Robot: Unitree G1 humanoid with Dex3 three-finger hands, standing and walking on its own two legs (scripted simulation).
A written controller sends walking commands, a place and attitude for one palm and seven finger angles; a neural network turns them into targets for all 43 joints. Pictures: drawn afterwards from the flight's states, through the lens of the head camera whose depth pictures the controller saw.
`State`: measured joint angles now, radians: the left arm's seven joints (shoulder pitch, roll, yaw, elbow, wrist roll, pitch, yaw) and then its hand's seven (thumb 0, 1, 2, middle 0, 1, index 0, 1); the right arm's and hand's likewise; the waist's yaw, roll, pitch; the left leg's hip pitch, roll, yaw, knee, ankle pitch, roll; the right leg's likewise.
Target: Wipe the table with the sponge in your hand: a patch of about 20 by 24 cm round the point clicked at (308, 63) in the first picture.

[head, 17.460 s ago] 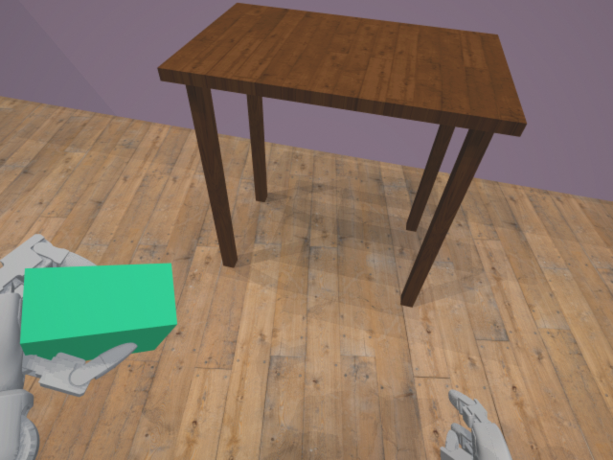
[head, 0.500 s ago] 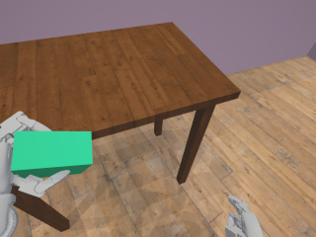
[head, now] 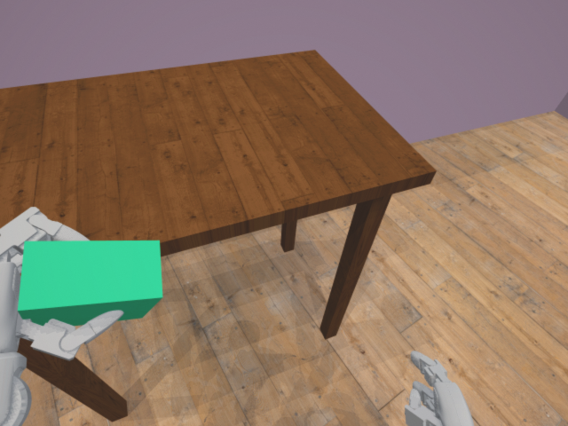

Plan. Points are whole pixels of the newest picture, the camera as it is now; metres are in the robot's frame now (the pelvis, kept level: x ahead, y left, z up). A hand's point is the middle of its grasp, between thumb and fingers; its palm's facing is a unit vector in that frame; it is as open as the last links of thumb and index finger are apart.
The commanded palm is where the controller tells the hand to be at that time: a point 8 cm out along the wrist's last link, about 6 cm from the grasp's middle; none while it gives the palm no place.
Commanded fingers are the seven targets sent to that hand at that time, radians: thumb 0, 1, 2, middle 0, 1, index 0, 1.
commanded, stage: shuffle to correct the standing spot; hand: left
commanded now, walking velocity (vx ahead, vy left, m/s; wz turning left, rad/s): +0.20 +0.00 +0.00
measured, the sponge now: (112, 285) +0.23 +0.21 +0.14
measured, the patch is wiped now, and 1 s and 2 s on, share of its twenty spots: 0.00 0.00 0.00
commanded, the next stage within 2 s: come to a stop and stand still in 0.52 s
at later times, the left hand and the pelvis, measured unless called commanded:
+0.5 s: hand (105, 238) +0.28 +0.24 +0.15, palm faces +0.39 -0.84 -0.39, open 10.0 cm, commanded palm +0.22 +0.28 +0.17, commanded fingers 0.00 0.10 1.30 -1.20 -1.60 -1.20 -1.60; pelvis +0.07 -0.01 -0.01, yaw +1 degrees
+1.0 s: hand (150, 184) +0.36 +0.21 +0.16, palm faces +0.42 -0.80 -0.42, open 10.0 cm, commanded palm +0.30 +0.25 +0.17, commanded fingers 0.00 0.10 1.30 -1.20 -1.60 -1.20 -1.60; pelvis +0.14 -0.03 -0.01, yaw -1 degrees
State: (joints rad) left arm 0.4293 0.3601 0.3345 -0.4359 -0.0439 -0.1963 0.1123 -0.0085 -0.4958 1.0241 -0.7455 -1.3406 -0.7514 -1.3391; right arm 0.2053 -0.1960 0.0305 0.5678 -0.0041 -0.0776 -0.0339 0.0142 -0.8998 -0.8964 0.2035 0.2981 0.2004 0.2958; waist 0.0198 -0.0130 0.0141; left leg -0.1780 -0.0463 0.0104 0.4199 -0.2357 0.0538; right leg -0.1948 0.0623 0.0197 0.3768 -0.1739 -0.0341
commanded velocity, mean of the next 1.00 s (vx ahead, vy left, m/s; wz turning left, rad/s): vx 0.06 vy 0.00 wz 0.00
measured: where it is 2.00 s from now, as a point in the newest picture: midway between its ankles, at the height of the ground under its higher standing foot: outside the picture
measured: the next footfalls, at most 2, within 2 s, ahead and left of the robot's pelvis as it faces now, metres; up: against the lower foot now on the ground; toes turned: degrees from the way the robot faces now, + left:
left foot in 0.58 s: +0.19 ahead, +0.14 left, +0.00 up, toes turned +6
right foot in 0.90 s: +0.21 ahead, -0.12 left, +0.00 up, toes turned +2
